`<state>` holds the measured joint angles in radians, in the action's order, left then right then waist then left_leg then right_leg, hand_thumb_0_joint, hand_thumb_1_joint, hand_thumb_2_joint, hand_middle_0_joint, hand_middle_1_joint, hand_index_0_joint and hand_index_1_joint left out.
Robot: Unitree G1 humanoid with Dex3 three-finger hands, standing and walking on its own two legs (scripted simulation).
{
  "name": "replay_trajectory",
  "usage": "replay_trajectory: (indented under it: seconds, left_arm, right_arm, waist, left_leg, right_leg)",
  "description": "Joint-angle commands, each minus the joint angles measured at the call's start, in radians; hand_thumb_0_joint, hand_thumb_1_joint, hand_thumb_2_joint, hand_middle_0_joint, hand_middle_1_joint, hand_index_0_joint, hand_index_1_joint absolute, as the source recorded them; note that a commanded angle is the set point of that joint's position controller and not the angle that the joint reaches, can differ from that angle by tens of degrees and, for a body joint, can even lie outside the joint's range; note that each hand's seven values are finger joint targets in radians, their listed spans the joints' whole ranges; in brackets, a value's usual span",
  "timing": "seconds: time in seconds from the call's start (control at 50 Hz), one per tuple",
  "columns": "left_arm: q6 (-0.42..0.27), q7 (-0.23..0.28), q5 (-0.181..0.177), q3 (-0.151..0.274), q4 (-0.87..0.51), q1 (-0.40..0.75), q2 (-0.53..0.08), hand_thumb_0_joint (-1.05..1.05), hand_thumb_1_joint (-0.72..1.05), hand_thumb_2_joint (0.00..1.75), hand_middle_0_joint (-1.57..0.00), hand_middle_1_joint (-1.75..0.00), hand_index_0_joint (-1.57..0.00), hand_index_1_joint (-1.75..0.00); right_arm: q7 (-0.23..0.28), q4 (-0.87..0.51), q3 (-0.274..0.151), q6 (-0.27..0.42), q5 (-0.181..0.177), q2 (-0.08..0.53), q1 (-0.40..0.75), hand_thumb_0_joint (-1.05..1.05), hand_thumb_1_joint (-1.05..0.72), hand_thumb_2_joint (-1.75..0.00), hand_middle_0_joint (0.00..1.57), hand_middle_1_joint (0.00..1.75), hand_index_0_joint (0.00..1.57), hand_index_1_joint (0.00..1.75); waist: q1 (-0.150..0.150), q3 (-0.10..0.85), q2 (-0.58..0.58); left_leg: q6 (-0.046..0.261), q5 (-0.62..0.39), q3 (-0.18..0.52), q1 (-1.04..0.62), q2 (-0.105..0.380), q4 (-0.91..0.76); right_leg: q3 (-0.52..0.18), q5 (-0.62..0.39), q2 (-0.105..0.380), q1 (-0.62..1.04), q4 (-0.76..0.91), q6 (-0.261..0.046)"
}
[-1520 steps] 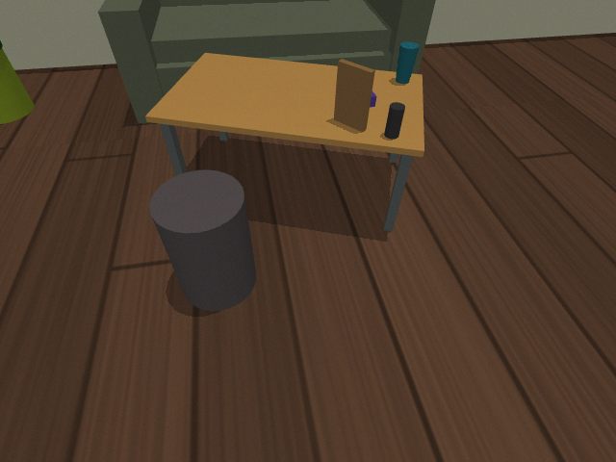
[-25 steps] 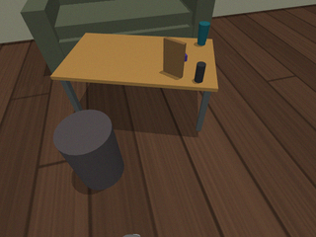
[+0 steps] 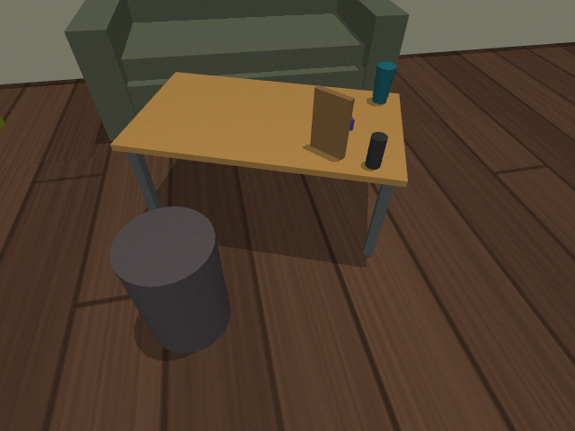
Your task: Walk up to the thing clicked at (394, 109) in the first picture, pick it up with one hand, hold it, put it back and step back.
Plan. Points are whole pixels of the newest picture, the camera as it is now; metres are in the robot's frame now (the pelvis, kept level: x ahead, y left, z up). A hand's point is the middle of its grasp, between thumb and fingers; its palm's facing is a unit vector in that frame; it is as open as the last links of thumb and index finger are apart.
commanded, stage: step back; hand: right
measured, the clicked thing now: (376, 151) +1.03 -0.28 -0.23
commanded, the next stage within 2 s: stand in 0.40 s
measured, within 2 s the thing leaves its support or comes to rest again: neither
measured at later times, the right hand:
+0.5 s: hand out of the picture +0.14 -0.25 -0.13, palm faces -0.01 +0.94 -0.34, open 7.4 cm
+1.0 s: hand out of the picture +0.07 -0.26 -0.14, palm faces +0.00 +0.94 -0.33, open 7.4 cm
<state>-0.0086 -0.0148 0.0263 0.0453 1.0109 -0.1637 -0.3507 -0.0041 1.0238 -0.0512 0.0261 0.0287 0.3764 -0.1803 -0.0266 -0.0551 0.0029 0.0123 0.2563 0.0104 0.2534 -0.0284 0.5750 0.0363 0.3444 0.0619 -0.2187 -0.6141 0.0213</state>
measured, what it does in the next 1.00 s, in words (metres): stands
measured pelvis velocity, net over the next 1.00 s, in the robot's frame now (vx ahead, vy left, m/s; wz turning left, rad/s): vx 0.00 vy -0.01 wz -0.01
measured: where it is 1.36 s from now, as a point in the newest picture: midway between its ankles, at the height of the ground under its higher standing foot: outside the picture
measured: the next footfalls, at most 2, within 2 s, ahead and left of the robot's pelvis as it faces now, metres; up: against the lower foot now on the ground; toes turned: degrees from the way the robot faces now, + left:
none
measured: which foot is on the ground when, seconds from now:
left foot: down 0.00-1.00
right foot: down 0.00-1.00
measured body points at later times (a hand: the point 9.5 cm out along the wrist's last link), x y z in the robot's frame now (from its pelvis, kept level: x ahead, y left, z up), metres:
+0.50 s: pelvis +0.02 +0.00 +0.01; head +0.04 +0.00 +0.46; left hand +0.12 +0.30 -0.11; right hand +0.14 -0.30 -0.11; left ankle +0.02 +0.11 -0.73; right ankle -0.01 -0.13 -0.73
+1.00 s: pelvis +0.00 -0.01 +0.02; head +0.00 -0.01 +0.47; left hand +0.08 +0.29 -0.11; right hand +0.07 -0.31 -0.11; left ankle +0.02 +0.11 -0.73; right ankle -0.01 -0.13 -0.73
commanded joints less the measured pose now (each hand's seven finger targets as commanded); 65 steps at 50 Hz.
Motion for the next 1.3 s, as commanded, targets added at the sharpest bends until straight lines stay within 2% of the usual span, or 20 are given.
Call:
replay_trajectory:
  seconds: [0.0,0.02,0.06,0.1,0.14,0.18,0.22,0.26,0.36,0.38,0.44,0.48,0.56,0.6,0.7,0.78,0.94,0.98,1.18,1.28]
  left_arm:
    - [-0.016,0.013,-0.017,0.041,-0.06,0.077,-0.211,0.0,0.9,0.9,-0.2,-0.3,-0.2,-0.3]
    - [-0.019,0.013,-0.013,0.038,-0.054,0.084,-0.203,0.0,0.9,0.9,-0.2,-0.3,-0.2,-0.3]
    - [-0.031,0.017,-0.012,0.038,-0.031,0.054,-0.21,0.0,0.9,0.9,-0.2,-0.3,-0.2,-0.3]
    - [-0.038,0.019,-0.011,0.043,-0.022,0.057,-0.242,0.0,0.9,0.9,-0.2,-0.3,-0.2,-0.3]
    - [-0.039,0.023,-0.012,0.044,-0.025,0.071,-0.249,0.0,0.9,0.9,-0.2,-0.3,-0.2,-0.3]
    - [-0.036,0.028,-0.015,0.042,-0.023,0.084,-0.239,0.0,0.9,0.9,-0.2,-0.3,-0.2,-0.3]
    - [-0.031,0.03,-0.015,0.039,-0.023,0.094,-0.229,0.0,0.9,0.9,-0.2,-0.3,-0.2,-0.3]
    - [-0.028,0.03,-0.013,0.036,-0.023,0.105,-0.228,0.0,0.9,0.9,-0.2,-0.3,-0.2,-0.3]
    - [-0.025,0.029,-0.01,0.033,-0.009,0.126,-0.232,0.0,0.9,0.9,-0.2,-0.3,-0.2,-0.3]
    - [-0.024,0.025,-0.029,0.012,0.009,0.135,-0.189,0.0,0.9,0.9,-0.2,-0.3,-0.2,-0.3]
    - [-0.026,0.028,-0.03,0.01,0.02,0.128,-0.197,0.0,0.9,0.9,-0.2,-0.3,-0.2,-0.3]
    - [-0.028,0.028,-0.025,0.01,0.029,0.127,-0.206,0.0,0.9,0.9,-0.2,-0.3,-0.2,-0.3]
    - [-0.028,0.026,-0.023,0.007,0.043,0.142,-0.205,0.0,0.9,0.9,-0.2,-0.3,-0.2,-0.3]
    - [-0.027,0.024,-0.024,0.006,0.049,0.144,-0.208,0.0,0.9,0.9,-0.2,-0.3,-0.2,-0.3]
    - [-0.029,0.022,-0.017,0.002,0.059,0.139,-0.207,0.0,0.9,0.9,-0.2,-0.3,-0.2,-0.3]
    - [-0.028,0.02,-0.021,-0.001,0.064,0.138,-0.2,0.0,0.9,0.9,-0.2,-0.3,-0.2,-0.3]
    - [-0.031,0.019,-0.016,-0.003,0.064,0.126,-0.214,0.0,0.9,0.9,-0.2,-0.3,-0.2,-0.3]
    - [-0.032,0.019,-0.017,-0.004,0.064,0.112,-0.216,0.0,0.9,0.9,-0.2,-0.3,-0.2,-0.3]
    - [-0.025,0.015,-0.016,-0.009,0.064,0.096,-0.213,0.0,0.9,0.9,-0.2,-0.3,-0.2,-0.3]
    - [-0.028,0.014,-0.017,-0.013,0.058,0.084,-0.216,0.0,0.9,0.9,-0.2,-0.3,-0.2,-0.3]
  right_arm:
    - [0.01,-0.065,-0.049,0.035,-0.002,0.255,0.065,0.0,-0.9,-0.9,0.2,0.3,0.2,0.3]
    - [0.01,-0.063,-0.043,0.032,-0.001,0.241,0.087,0.0,-0.9,-0.9,0.2,0.3,0.2,0.3]
    - [0.011,-0.067,-0.03,0.028,-0.004,0.207,0.126,0.0,-0.9,-0.9,0.2,0.3,0.2,0.3]
    - [0.014,-0.054,-0.026,0.027,-0.01,0.181,0.114,0.0,-0.9,-0.9,0.2,0.3,0.2,0.3]
    - [0.018,-0.04,-0.028,0.025,-0.01,0.183,0.103,0.0,-0.9,-0.9,0.2,0.3,0.2,0.3]
    - [0.019,-0.028,-0.03,0.024,-0.013,0.177,0.092,0.0,-0.9,-0.9,0.2,0.3,0.2,0.3]
    - [0.02,-0.026,-0.032,0.022,-0.015,0.176,0.11,0.0,-0.9,-0.9,0.2,0.3,0.2,0.3]
    - [0.02,-0.026,-0.031,0.017,-0.014,0.179,0.13,0.0,-0.9,-0.9,0.2,0.3,0.2,0.3]
    - [0.017,-0.016,-0.025,0.012,-0.01,0.168,0.17,0.0,-0.9,-0.9,0.2,0.3,0.2,0.3]
    - [0.015,-0.014,-0.012,0.011,-0.02,0.165,0.175,0.0,-0.9,-0.9,0.2,0.3,0.2,0.3]
    - [0.015,0.001,-0.013,0.016,-0.021,0.184,0.177,0.0,-0.9,-0.9,0.2,0.3,0.2,0.3]
    - [0.015,0.007,-0.008,0.017,-0.024,0.178,0.173,0.0,-0.9,-0.9,0.2,0.3,0.2,0.3]
    - [0.015,0.017,-0.002,0.014,-0.025,0.174,0.183,0.0,-0.9,-0.9,0.2,0.3,0.2,0.3]
    - [0.014,0.024,0.001,0.014,-0.025,0.174,0.185,0.0,-0.9,-0.9,0.2,0.3,0.2,0.3]
    - [0.01,0.037,0.002,0.015,-0.023,0.169,0.181,0.0,-0.9,-0.9,0.2,0.3,0.2,0.3]
    - [0.009,0.049,0.005,0.013,-0.024,0.177,0.171,0.0,-0.9,-0.9,0.2,0.3,0.2,0.3]
    - [0.002,0.062,0.008,0.009,-0.019,0.175,0.142,0.0,-0.9,-0.9,0.2,0.3,0.2,0.3]
    - [0.002,0.063,0.008,0.01,-0.02,0.179,0.143,0.0,-0.9,-0.9,0.2,0.3,0.2,0.3]
    - [0.003,0.069,0.011,0.007,-0.016,0.186,0.109,0.0,-0.9,-0.9,0.2,0.3,0.2,0.3]
    - [0.003,0.068,0.014,0.01,-0.019,0.182,0.109,0.0,-0.9,-0.9,0.2,0.3,0.2,0.3]
  waist:
    - [0.001,0.045,-0.058]
    - [-0.003,0.043,-0.059]
    - [-0.017,0.064,-0.098]
    - [0.0,0.104,-0.05]
    - [0.012,0.128,-0.029]
    - [0.02,0.167,-0.008]
    - [0.017,0.154,-0.007]
    - [0.016,0.132,-0.005]
    - [0.013,0.096,0.008]
    - [0.022,0.074,-0.012]
    - [0.017,0.129,-0.021]
    - [0.021,0.141,-0.017]
    - [0.022,0.14,-0.003]
    - [0.021,0.107,-0.015]
    - [0.024,0.124,0.002]
    - [0.027,0.076,-0.009]
    - [0.034,0.053,0.006]
    - [0.029,0.074,-0.004]
    - [0.032,0.027,-0.01]
    - [0.028,0.061,0.001]
  left_leg:
    - [0.16,-0.014,0.336,0.001,0.294,-0.249]
    - [0.139,-0.061,0.291,-0.001,0.27,-0.238]
    - [0.068,-0.182,0.185,0.015,0.2,-0.189]
    - [0.025,-0.26,0.093,-0.008,0.131,-0.119]
    - [0.019,-0.332,0.063,-0.04,0.117,-0.086]
    - [0.03,-0.426,0.062,-0.081,0.127,-0.073]
    - [0.04,-0.427,0.069,-0.1,0.136,-0.079]
    - [0.047,-0.369,0.074,-0.09,0.138,-0.091]
    - [0.034,-0.253,0.079,-0.058,0.129,-0.136]
    - [0.026,-0.341,0.11,-0.1,0.146,-0.19]
    - [0.021,-0.476,0.107,-0.181,0.162,-0.192]
    - [0.017,-0.49,0.099,-0.196,0.161,-0.21]
    - [0.011,-0.417,0.089,-0.204,0.162,-0.247]
    - [0.005,-0.337,0.09,-0.172,0.154,-0.278]
    - [0.004,-0.325,0.089,-0.192,0.161,-0.288]
    - [0.0,-0.227,0.09,-0.16,0.153,-0.308]
    - [-0.001,-0.113,0.096,-0.132,0.147,-0.32]
    - [0.003,-0.146,0.098,-0.156,0.153,-0.314]
    - [0.0,-0.026,0.113,-0.088,0.149,-0.339]
    - [0.005,-0.101,0.111,-0.119,0.154,-0.321]
  right_leg:
    - [-0.037,0.089,-0.024,-0.02,0.038,-0.047]
    - [-0.045,0.047,-0.017,-0.001,0.083,-0.05]
    - [-0.068,-0.109,0.01,0.088,0.171,-0.058]
    - [-0.121,-0.271,0.055,0.139,0.19,-0.08]
    - [-0.12,-0.387,0.075,0.152,0.172,-0.086]
    - [-0.096,-0.461,0.069,0.163,0.147,-0.081]
    - [-0.08,-0.433,0.058,0.133,0.144,-0.074]
    - [-0.078,-0.378,0.052,0.114,0.153,-0.07]
    - [-0.103,-0.305,0.062,0.115,0.198,-0.071]
    - [-0.12,-0.347,0.063,0.093,0.236,-0.056]
    - [-0.1,-0.426,0.057,0.148,0.249,-0.04]
    - [-0.097,-0.45,0.06,0.17,0.261,-0.037]
    - [-0.101,-0.412,0.068,0.186,0.297,-0.033]
    - [-0.105,-0.34,0.064,0.18,0.319,-0.031]
    - [-0.104,-0.329,0.071,0.173,0.333,-0.037]
    - [-0.113,-0.25,0.068,0.143,0.357,-0.033]
    - [-0.124,-0.148,0.069,0.105,0.389,-0.033]
    - [-0.125,-0.179,0.071,0.11,0.38,-0.035]
    - [-0.125,-0.069,0.058,0.068,0.372,-0.041]
    - [-0.13,-0.136,0.066,0.085,0.358,-0.043]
